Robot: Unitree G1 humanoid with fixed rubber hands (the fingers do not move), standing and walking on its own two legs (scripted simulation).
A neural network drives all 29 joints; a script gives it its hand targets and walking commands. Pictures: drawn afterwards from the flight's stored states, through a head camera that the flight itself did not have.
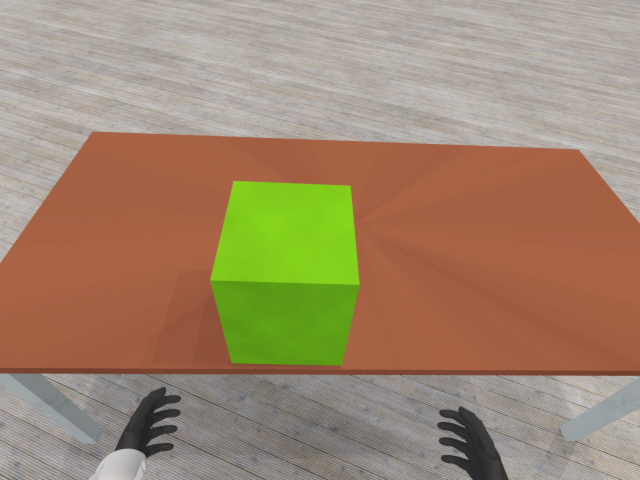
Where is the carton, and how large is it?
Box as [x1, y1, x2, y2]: [210, 181, 359, 365]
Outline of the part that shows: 233,181 210,279 231,362 341,365 359,284 350,186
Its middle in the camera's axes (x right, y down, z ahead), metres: -0.05 +0.06 +0.68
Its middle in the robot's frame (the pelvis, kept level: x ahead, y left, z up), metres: +0.45 +0.02 -0.07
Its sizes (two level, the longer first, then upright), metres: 0.210 0.200 0.250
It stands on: a table, 0.57 m high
